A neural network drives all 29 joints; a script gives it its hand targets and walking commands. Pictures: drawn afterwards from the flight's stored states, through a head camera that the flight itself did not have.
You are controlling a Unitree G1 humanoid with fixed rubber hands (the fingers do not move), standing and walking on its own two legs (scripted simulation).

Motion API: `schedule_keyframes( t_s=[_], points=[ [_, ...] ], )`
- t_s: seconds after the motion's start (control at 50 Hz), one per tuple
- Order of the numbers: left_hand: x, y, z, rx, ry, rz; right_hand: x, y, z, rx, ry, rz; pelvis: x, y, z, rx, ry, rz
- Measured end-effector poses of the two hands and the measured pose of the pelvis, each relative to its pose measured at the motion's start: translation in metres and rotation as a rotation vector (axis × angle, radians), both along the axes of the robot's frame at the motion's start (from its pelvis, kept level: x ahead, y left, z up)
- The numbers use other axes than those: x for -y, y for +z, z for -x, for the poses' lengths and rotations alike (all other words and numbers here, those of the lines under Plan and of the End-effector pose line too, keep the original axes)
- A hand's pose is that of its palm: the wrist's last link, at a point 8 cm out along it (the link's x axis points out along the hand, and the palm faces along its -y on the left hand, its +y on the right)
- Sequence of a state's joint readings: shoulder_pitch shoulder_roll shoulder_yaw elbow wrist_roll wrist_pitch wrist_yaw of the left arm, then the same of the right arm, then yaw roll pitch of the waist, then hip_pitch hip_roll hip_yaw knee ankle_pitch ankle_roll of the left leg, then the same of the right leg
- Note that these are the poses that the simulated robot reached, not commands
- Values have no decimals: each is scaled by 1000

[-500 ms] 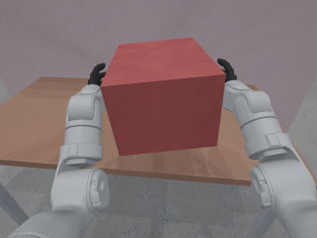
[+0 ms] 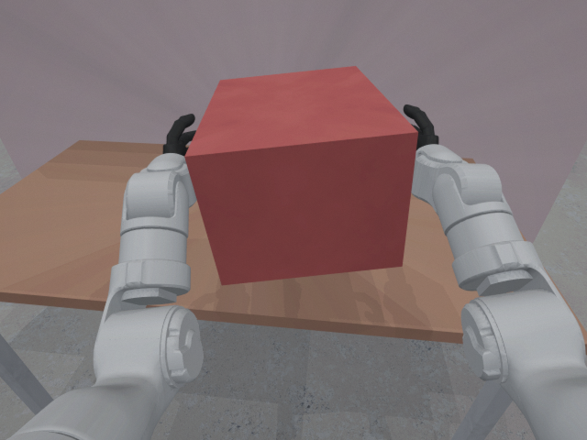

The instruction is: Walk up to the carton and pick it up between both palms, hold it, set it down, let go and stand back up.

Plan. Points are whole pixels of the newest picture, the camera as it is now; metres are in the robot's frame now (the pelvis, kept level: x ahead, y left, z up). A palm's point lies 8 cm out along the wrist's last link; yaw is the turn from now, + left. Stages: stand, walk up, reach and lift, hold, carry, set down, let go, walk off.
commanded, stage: hold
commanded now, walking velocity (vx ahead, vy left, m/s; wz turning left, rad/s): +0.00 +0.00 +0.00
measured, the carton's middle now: (298, 160) +0.42 +0.01 +0.24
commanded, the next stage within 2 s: none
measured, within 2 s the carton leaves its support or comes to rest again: neither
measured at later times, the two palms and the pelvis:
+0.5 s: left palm (175, 164) +0.38 +0.17 +0.26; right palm (419, 161) +0.37 -0.15 +0.26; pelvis +0.00 +0.00 +0.00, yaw +0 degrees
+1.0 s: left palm (177, 166) +0.38 +0.17 +0.26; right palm (420, 161) +0.37 -0.15 +0.26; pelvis +0.00 +0.00 +0.00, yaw +0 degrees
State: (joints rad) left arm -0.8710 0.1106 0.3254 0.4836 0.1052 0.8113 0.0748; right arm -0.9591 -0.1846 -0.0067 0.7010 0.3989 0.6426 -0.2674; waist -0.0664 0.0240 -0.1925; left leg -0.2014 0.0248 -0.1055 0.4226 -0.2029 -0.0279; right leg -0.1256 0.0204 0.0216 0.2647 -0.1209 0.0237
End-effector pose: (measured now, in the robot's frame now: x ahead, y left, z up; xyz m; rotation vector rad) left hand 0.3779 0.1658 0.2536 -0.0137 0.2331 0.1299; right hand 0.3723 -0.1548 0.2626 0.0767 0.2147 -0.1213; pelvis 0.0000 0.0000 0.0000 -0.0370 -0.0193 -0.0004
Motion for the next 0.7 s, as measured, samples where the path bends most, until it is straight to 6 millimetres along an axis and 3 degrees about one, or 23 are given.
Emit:
schedule_keyframes(
  t_s=[0.7],
  points=[
    [-1, 6, -1, 7, -5, 0, -1, 0, 2, 1, 1, 20, 0, 0, 0, -4, 4, 1]
  ],
)
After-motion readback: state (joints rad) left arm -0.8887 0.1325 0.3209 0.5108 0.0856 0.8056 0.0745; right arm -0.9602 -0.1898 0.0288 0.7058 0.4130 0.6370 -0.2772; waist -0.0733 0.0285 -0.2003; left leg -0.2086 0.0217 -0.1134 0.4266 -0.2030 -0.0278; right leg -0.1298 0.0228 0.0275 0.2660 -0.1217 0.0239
